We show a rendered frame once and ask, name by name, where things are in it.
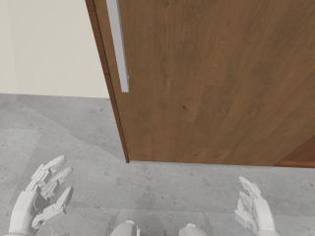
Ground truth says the robot right thigh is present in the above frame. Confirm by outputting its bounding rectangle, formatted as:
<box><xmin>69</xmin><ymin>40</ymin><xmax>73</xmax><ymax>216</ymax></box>
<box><xmin>178</xmin><ymin>226</ymin><xmax>208</xmax><ymax>236</ymax></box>

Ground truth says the left robot hand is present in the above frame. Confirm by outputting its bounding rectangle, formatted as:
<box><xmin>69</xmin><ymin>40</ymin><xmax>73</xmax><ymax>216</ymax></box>
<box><xmin>8</xmin><ymin>154</ymin><xmax>74</xmax><ymax>236</ymax></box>

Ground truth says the right robot hand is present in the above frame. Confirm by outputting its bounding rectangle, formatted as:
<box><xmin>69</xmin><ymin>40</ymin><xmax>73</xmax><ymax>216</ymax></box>
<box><xmin>234</xmin><ymin>176</ymin><xmax>277</xmax><ymax>235</ymax></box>

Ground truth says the wardrobe door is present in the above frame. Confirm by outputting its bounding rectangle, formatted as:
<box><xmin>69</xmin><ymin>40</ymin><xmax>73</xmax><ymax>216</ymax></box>
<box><xmin>282</xmin><ymin>135</ymin><xmax>315</xmax><ymax>162</ymax></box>
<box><xmin>94</xmin><ymin>0</ymin><xmax>315</xmax><ymax>166</ymax></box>

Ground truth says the handle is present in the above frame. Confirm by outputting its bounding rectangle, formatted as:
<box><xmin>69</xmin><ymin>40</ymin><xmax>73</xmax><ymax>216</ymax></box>
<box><xmin>106</xmin><ymin>0</ymin><xmax>130</xmax><ymax>92</ymax></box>

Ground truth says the robot left thigh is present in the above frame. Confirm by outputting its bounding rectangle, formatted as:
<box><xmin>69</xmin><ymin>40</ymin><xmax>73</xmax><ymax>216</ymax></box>
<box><xmin>110</xmin><ymin>222</ymin><xmax>141</xmax><ymax>236</ymax></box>

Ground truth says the robot thigh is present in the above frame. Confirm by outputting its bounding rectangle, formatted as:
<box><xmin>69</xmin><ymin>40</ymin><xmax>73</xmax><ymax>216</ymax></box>
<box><xmin>178</xmin><ymin>226</ymin><xmax>208</xmax><ymax>236</ymax></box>
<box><xmin>110</xmin><ymin>222</ymin><xmax>141</xmax><ymax>236</ymax></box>

